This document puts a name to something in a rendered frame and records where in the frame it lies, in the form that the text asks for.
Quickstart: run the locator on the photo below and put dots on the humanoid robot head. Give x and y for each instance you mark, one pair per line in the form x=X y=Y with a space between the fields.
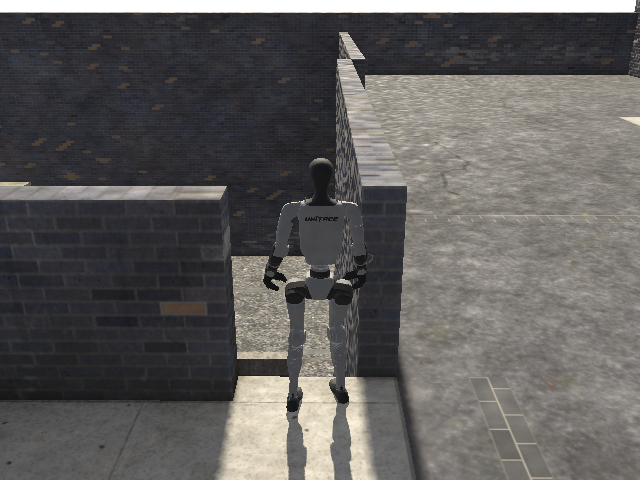
x=320 y=173

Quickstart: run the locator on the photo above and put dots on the right robot hand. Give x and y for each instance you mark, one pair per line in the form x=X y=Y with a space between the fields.
x=352 y=275

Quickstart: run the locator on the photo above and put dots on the left robot forearm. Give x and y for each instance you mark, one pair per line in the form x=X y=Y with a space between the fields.
x=273 y=263

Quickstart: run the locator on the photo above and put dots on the left robot hand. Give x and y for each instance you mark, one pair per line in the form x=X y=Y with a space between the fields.
x=277 y=276

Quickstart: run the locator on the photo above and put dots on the right robot forearm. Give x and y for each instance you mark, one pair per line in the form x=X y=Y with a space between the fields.
x=360 y=263

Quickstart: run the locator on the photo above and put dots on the humanoid robot torso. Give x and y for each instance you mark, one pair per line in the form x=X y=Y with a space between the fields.
x=321 y=233

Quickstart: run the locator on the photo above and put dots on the left robot upper arm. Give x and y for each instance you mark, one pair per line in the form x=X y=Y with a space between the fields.
x=288 y=212

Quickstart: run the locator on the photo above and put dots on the right robot upper arm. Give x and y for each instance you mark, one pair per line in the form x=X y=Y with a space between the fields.
x=352 y=211

